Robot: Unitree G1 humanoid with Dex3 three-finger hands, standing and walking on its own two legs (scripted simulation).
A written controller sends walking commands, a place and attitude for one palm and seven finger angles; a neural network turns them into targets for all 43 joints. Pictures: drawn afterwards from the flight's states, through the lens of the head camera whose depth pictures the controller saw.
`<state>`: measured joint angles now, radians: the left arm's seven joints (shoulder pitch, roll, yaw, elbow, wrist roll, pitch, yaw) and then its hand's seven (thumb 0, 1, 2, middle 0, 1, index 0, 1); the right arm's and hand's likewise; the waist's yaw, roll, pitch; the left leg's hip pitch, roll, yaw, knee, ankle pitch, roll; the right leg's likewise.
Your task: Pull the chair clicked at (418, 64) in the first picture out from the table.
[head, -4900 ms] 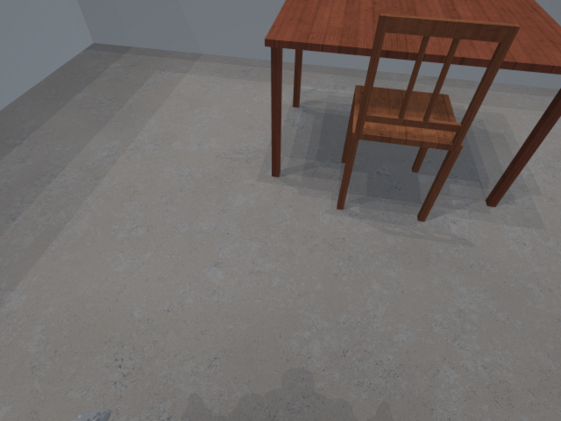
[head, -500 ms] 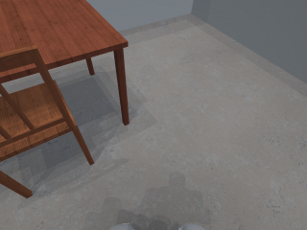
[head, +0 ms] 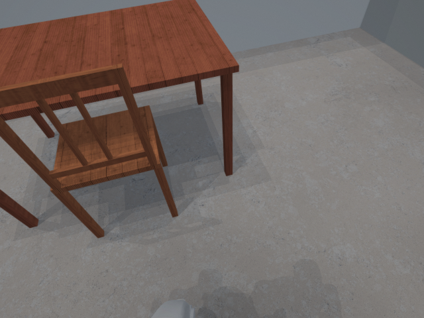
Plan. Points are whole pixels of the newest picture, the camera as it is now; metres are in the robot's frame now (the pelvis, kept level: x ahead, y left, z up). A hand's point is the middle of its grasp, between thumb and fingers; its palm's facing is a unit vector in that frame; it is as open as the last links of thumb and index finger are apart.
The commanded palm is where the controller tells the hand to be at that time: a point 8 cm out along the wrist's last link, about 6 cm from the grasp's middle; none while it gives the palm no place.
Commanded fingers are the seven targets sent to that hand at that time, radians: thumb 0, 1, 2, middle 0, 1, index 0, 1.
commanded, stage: turn to face it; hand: left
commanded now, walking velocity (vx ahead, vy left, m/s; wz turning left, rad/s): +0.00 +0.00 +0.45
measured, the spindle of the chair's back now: (65, 135) +0.64 +0.51 -0.09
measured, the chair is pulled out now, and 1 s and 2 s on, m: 0.00 0.00 0.00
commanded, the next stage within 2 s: take the last steps up to it in 0.40 s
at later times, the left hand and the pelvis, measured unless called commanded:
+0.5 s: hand out of the picture -0.01 +0.24 -0.16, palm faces +0.23 -0.93 -0.29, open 7.4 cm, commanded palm none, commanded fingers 0.00 0.90 0.90 -0.20 -0.30 -0.20 -0.30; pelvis -0.02 +0.01 -0.01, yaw +11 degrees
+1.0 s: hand out of the picture -0.10 +0.17 -0.15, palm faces +0.41 -0.89 -0.19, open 7.4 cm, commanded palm none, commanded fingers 0.00 0.90 0.90 -0.20 -0.30 -0.20 -0.30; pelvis +0.02 +0.04 +0.01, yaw +18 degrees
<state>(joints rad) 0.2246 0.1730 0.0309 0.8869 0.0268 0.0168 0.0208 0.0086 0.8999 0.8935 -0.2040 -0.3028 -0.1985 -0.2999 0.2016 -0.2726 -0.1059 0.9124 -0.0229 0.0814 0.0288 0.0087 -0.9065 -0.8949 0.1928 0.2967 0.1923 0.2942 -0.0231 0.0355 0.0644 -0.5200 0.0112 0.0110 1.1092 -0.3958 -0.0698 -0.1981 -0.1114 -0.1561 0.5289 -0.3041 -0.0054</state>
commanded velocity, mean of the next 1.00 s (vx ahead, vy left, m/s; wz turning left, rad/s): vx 0.16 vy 0.04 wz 0.19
